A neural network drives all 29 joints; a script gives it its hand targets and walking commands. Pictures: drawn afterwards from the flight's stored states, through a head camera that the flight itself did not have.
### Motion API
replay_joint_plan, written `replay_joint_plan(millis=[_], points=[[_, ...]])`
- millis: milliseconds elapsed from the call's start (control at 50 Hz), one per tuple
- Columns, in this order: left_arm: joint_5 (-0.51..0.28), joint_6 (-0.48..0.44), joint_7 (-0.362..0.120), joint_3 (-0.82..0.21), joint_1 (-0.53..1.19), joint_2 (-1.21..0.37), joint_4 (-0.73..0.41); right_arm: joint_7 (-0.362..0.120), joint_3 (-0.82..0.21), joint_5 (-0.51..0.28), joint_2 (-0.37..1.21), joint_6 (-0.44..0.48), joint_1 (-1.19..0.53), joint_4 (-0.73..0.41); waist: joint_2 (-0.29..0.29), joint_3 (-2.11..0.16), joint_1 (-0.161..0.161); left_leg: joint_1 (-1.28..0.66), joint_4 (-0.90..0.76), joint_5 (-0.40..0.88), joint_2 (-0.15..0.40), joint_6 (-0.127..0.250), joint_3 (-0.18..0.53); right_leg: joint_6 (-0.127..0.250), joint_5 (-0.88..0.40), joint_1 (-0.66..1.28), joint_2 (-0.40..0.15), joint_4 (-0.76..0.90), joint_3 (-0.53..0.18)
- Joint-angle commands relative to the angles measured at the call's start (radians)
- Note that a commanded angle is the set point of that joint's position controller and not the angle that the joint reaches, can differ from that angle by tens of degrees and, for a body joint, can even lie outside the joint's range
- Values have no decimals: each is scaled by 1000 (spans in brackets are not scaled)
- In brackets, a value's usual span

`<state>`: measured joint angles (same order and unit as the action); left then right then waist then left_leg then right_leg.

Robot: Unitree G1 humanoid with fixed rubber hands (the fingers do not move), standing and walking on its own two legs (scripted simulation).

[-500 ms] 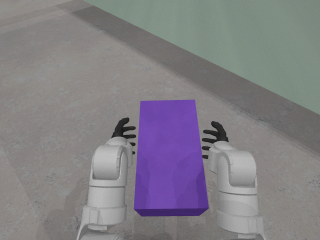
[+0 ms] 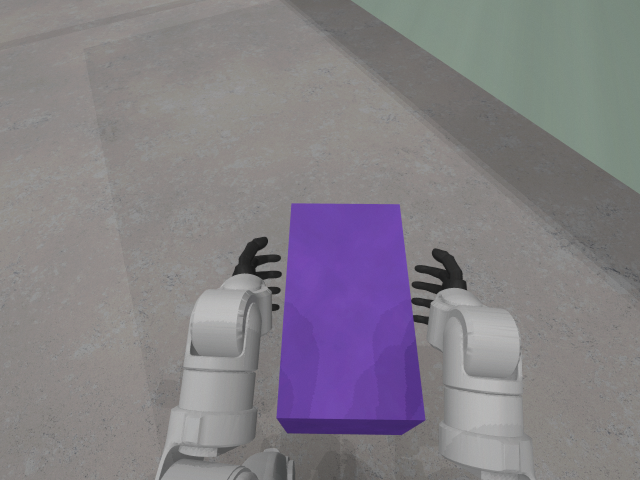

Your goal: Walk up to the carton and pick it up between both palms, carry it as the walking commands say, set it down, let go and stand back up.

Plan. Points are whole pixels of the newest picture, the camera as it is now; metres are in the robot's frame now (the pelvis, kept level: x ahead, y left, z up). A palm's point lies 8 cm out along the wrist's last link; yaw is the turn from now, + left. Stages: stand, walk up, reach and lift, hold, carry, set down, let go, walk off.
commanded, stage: carry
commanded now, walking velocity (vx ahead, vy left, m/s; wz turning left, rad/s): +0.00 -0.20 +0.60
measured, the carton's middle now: (344, 315) +0.34 -0.02 -0.03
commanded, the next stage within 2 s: none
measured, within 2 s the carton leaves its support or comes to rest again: neither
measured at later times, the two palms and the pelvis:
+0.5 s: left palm (219, 377) +0.22 +0.11 +0.08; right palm (420, 301) +0.30 -0.11 +0.08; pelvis -0.04 -0.11 +0.01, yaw +17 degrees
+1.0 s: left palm out of the picture +0.13 +0.05 +0.07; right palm (451, 321) +0.27 -0.13 +0.08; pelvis -0.04 -0.23 +0.00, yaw +35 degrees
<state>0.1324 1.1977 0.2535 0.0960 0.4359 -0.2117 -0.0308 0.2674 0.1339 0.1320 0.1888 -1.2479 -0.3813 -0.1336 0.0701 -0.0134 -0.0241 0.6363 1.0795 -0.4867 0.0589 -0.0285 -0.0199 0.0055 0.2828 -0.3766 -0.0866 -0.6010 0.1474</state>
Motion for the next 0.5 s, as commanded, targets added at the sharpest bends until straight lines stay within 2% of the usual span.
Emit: replay_joint_plan(millis=[0, 20, 60, 100, 140, 160, 180, 200, 220, 240, 260, 280, 300, 320, 340, 400, 480], points=[[-401, -12, -351, -530, 381, -1112, -125, -372, -704, -516, 1097, 40, -630, -139, -253, -356, 26, -5, 125, 39, 6, 1, -86, 121, -373, 290, -210, 186, -53], [-399, -17, -345, -532, 396, -1103, -149, -374, -713, -530, 1098, 40, -642, -145, -253, -348, 26, -20, 58, 47, -3, -7, -113, 111, -355, 303, -190, 170, -26], [-383, -15, -336, -530, 374, -1077, -149, -374, -707, -531, 1089, 31, -619, -113, -275, -373, 34, -48, -48, 4, -16, 0, -135, 138, -338, 342, -200, 157, -39], [-377, -6, -334, -533, 356, -1065, -124, -376, -679, -515, 1081, 19, -575, -52, -269, -402, 39, -117, -181, -4, -23, 18, -148, 161, -377, 357, -218, 132, -45], [-378, 4, -334, -540, 354, -1072, -91, -381, -641, -497, 1078, 10, -542, 10, -252, -421, 41, -184, -333, 9, -30, 33, -158, 177, -470, 375, -233, 89, -52], [-380, 8, -335, -545, 356, -1076, -73, -385, -622, -487, 1078, 6, -528, 38, -226, -429, 35, -236, -451, 68, -35, 37, -165, 166, -507, 375, -228, 46, -38], [-383, 12, -336, -546, 356, -1079, -52, -389, -603, -477, 1081, 5, -523, 66, -172, -423, 21, -331, -625, 217, -11, 42, -132, 130, -475, 321, -210, -12, -9], [-387, 13, -337, -545, 371, -1081, -34, -395, -582, -468, 1090, 5, -515, 100, -89, -385, 4, -498, -725, 331, 89, 59, 18, 68, -318, 117, -183, -125, 10], [-401, 22, -343, -552, 406, -1076, -23, -396, -538, -435, 1074, 13, -466, 159, 229, -357, -1, -694, -655, 924, 370, 172, 418, -37, 79, -251, -57, -286, 40], [-416, 20, -345, -574, 460, -1079, -29, -396, -527, -430, 1085, 19, -468, 172, 263, -334, -3, -720, -640, 1114, 427, 261, 485, -64, 311, -375, -10, -453, -53], [-428, 15, -349, -586, 491, -1090, -37, -398, -519, -429, 1092, 24, -486, 168, 158, -340, 7, -687, -633, 1033, 396, 256, 425, -65, 279, -377, -20, -541, -130], [-447, 11, -354, -605, 525, -1109, -52, -400, -519, -430, 1093, 32, -514, 141, 84, -335, 13, -636, -652, 858, 348, 215, 335, -70, 220, -360, -38, -549, -162], [-464, 8, -358, -617, 555, -1122, -60, -396, -519, -434, 1098, 42, -543, 110, 77, -317, 16, -576, -667, 753, 299, 182, 251, -76, 168, -335, -39, -520, -153], [-479, 4, -359, -625, 571, -1133, -68, -388, -517, -439, 1100, 51, -572, 72, 95, -326, 17, -539, -669, 700, 257, 164, 190, -80, 136, -295, -26, -495, -130], [-494, -1, -359, -630, 575, -1140, -77, -380, -517, -440, 1094, 59, -591, 29, 101, -343, 14, -526, -668, 670, 231, 156, 163, -85, 129, -267, -3, -473, -106], [-505, -1, -355, -625, 542, -1139, -72, -362, -527, -424, 1078, 67, -579, -30, 114, -394, 6, -534, -662, 644, 214, 149, 179, -92, 127, -219, 28, -390, -90], [-479, 14, -355, -600, 466, -1118, -34, -352, -547, -399, 1066, 56, -528, -35, 169, -427, 2, -500, -631, 667, 199, 120, 204, -81, 122, -105, 51, -183, -72]])
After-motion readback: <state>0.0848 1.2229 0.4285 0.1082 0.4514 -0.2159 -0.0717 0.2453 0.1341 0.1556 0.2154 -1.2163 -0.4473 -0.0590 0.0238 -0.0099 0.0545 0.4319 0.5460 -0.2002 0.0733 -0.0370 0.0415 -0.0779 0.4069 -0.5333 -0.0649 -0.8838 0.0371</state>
